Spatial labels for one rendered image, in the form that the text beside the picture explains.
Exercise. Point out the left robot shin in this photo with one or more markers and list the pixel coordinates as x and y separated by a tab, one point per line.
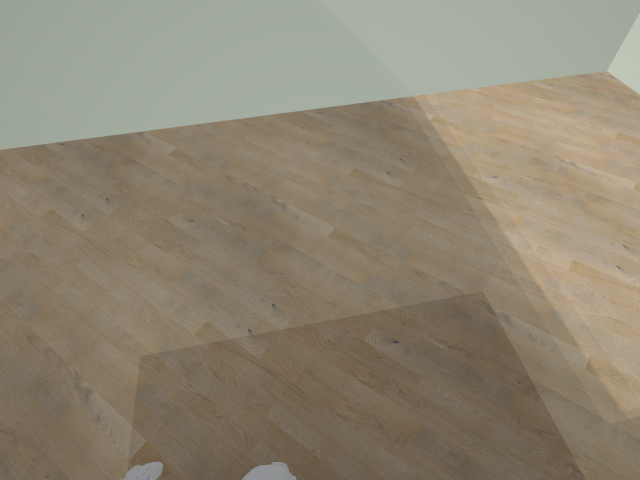
280	464

